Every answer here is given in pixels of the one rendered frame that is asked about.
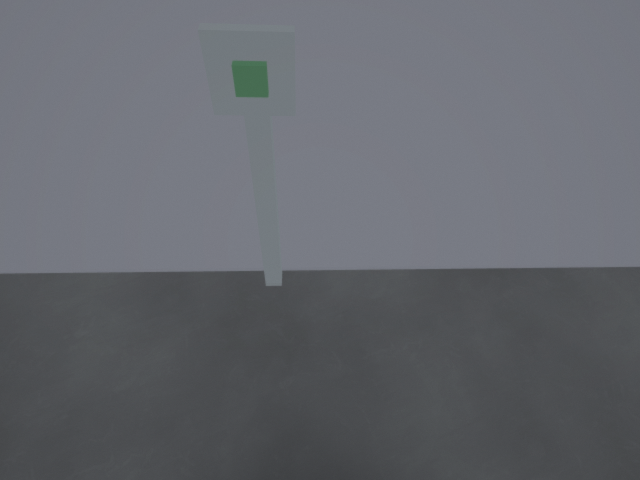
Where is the panel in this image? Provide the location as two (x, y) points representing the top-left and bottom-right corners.
(198, 23), (296, 286)

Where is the button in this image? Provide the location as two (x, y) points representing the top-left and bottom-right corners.
(232, 61), (269, 98)

